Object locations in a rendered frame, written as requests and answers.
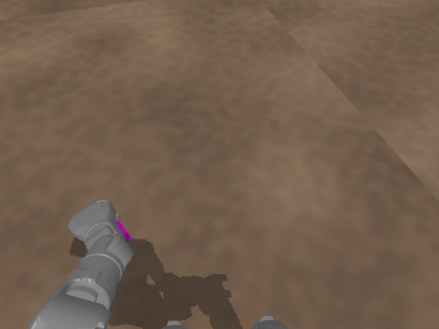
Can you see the left robot hand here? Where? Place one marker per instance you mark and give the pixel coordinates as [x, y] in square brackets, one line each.
[100, 210]

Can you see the small box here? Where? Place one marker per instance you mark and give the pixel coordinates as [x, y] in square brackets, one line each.
[126, 235]

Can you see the left robot arm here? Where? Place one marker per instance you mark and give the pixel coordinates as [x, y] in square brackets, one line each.
[83, 300]

